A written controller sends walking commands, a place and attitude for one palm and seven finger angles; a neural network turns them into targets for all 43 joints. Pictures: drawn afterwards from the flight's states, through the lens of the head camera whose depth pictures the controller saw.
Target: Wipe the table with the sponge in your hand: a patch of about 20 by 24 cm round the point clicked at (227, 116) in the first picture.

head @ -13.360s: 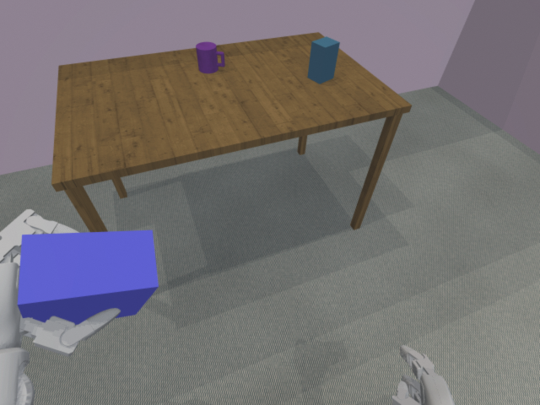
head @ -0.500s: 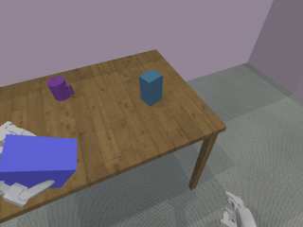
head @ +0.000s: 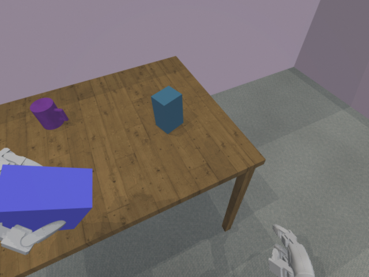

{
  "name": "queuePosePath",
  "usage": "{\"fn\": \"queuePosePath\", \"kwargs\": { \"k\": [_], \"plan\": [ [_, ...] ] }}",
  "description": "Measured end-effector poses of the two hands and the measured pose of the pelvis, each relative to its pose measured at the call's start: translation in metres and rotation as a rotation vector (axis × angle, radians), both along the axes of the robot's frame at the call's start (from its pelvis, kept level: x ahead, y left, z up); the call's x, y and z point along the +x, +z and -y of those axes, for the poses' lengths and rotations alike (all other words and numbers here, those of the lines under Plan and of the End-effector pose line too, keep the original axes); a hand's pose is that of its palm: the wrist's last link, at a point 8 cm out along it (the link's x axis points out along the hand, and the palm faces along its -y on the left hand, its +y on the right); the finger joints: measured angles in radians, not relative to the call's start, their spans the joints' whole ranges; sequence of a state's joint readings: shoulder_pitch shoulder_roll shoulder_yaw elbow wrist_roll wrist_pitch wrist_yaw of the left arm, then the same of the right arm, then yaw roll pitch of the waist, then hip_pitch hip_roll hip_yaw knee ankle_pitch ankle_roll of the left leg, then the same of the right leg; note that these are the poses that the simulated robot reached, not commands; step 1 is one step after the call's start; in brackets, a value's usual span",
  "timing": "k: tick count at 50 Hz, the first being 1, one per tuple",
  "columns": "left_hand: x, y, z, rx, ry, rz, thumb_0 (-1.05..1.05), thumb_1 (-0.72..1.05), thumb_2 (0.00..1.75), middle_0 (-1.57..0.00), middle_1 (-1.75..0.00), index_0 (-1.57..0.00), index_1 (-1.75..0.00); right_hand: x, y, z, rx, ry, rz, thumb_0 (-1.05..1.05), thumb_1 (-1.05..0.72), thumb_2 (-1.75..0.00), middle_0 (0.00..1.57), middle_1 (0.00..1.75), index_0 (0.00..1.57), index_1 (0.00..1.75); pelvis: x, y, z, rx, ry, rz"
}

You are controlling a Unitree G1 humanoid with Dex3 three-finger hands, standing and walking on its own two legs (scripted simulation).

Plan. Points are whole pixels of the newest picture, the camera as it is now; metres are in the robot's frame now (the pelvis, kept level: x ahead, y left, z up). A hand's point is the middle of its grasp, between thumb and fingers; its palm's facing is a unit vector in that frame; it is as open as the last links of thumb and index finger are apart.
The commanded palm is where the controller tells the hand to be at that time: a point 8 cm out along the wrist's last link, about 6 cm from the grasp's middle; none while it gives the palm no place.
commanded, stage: come to a stop and stand still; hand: left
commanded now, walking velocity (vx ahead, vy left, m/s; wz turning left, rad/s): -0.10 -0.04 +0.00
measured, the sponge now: (57, 201) +0.22 +0.22 +0.13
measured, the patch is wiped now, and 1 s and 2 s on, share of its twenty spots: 0.00 0.00 0.00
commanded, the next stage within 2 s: none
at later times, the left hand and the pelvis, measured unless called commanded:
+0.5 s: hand (21, 261) +0.13 +0.23 +0.14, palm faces +0.23 -0.90 -0.38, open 10.7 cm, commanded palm +0.08 +0.30 +0.17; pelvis -0.09 +0.02 -0.01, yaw -1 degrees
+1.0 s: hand out of the picture +0.01 +0.34 +0.16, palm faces +0.34 -0.86 -0.39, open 10.7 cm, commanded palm -0.04 +0.38 +0.17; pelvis -0.20 +0.10 -0.01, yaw -1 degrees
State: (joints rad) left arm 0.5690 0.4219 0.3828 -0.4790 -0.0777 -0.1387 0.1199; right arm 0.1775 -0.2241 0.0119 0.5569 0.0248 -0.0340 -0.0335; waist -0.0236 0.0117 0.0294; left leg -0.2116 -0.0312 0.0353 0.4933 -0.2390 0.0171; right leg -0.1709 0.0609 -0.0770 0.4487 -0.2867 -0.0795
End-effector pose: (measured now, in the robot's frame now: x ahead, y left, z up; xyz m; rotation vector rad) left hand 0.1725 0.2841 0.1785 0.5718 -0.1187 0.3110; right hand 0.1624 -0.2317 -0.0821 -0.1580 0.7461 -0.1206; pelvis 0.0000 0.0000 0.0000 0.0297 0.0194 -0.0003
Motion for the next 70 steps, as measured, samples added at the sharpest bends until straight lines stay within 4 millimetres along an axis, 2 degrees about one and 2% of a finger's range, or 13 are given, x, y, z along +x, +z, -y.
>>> {"fn": "queuePosePath", "kwargs": {
  "k": [6,10,14,17,25,30,36,43,52,58,62,67,70],
  "plan": [
    [-0.015,-0.019,0.004,-0.096,0.052,-0.022,-0.01,-0.53,1.00,-0.64,-1.36,-0.66,-1.35,0.006,-0.002,-0.009,-0.008,0.047,0.005,0.01,-0.90,-0.90,0.20,0.30,0.20,0.30,-0.005,-0.002,0.002,-0.008,0.015,0.007],
    [-0.025,-0.018,0.008,-0.136,0.056,0.029,-0.01,-0.53,1.00,-0.64,-1.36,-0.66,-1.35,0.006,0.003,-0.013,-0.021,0.074,0.026,0.01,-0.90,-0.90,0.21,0.30,0.20,0.30,-0.016,-0.003,0.003,-0.020,0.027,0.019],
    [-0.019,0.017,-0.024,0.038,0.059,0.195,-0.01,-0.54,1.00,-0.65,-1.36,-0.66,-1.35,-0.006,0.009,-0.015,-0.037,0.135,0.039,0.01,-0.90,-0.90,0.20,0.30,0.20,0.30,-0.038,-0.002,0.010,-0.014,0.017,0.017],
    [-0.021,0.025,-0.042,0.010,0.110,0.266,-0.01,-0.54,1.00,-0.65,-1.36,-0.66,-1.35,-0.019,0.014,-0.013,-0.029,0.126,0.070,0.01,-0.90,-0.90,0.21,0.30,0.20,0.30,-0.055,-0.003,0.005,-0.020,-0.003,0.026],
    [-0.074,-0.023,0.010,-0.132,-0.147,0.078,0.00,-0.54,1.00,-0.65,-1.36,-0.66,-1.35,-0.082,0.020,-0.011,-0.044,0.009,0.112,0.01,-0.90,-0.90,0.20,0.30,0.20,0.30,-0.090,-0.007,-0.020,-0.036,-0.020,0.065],
    [-0.110,-0.033,-0.025,-0.117,-0.094,0.071,0.00,-0.54,1.00,-0.65,-1.36,-0.66,-1.34,-0.128,0.016,-0.023,-0.105,-0.008,0.039,0.01,-0.90,-0.90,0.20,0.30,0.20,0.30,-0.111,-0.009,-0.030,-0.048,-0.019,0.079],
    [-0.130,-0.016,-0.075,-0.128,0.028,0.252,0.00,-0.54,1.00,-0.66,-1.36,-0.67,-1.34,-0.166,0.013,-0.051,-0.136,0.044,0.007,0.01,-0.90,-0.90,0.20,0.30,0.20,0.30,-0.139,-0.010,-0.053,-0.070,-0.025,0.116],
    [-0.151,0.006,-0.082,-0.100,-0.055,0.325,0.00,-0.54,1.00,-0.66,-1.35,-0.67,-1.34,-0.182,0.012,-0.094,-0.038,0.075,0.076,0.01,-0.90,-0.90,0.21,0.30,0.20,0.30,-0.169,-0.011,-0.078,-0.071,-0.006,0.101],
    [-0.212,-0.015,-0.113,-0.107,-0.064,0.220,0.00,-0.54,1.00,-0.66,-1.35,-0.68,-1.34,-0.211,0.019,-0.123,-0.057,0.081,0.049,0.01,-0.90,-0.90,0.21,0.30,0.20,0.30,-0.210,-0.011,-0.104,-0.067,-0.032,0.071],
    [-0.220,-0.034,-0.140,-0.146,-0.009,0.246,0.00,-0.55,1.00,-0.67,-1.35,-0.68,-1.34,-0.232,0.013,-0.136,-0.113,0.065,0.095,0.01,-0.90,-0.90,0.21,0.30,0.20,0.30,-0.242,-0.023,-0.132,-0.024,-0.042,0.092],
    [-0.231,-0.018,-0.140,-0.080,-0.057,0.198,0.00,-0.55,1.00,-0.67,-1.35,-0.68,-1.34,-0.260,0.012,-0.154,-0.042,0.046,0.105,0.01,-0.90,-0.90,0.20,0.30,0.20,0.30,-0.262,-0.016,-0.141,-0.032,-0.021,0.105],
    [-0.266,0.014,-0.135,0.077,-0.150,0.220,0.00,-0.55,1.00,-0.67,-1.35,-0.68,-1.33,-0.295,-0.003,-0.163,0.017,0.040,0.072,0.01,-0.90,-0.90,0.21,0.30,0.20,0.30,-0.277,-0.018,-0.149,-0.044,-0.039,0.088],
    [-0.285,0.016,-0.145,0.117,-0.148,0.213,0.00,-0.55,1.00,-0.67,-1.35,-0.68,-1.33,-0.313,-0.018,-0.162,0.022,0.029,0.021,0.01,-0.90,-0.90,0.21,0.30,0.20,0.30,-0.288,-0.024,-0.151,-0.081,0.000,0.104]
  ]
}}
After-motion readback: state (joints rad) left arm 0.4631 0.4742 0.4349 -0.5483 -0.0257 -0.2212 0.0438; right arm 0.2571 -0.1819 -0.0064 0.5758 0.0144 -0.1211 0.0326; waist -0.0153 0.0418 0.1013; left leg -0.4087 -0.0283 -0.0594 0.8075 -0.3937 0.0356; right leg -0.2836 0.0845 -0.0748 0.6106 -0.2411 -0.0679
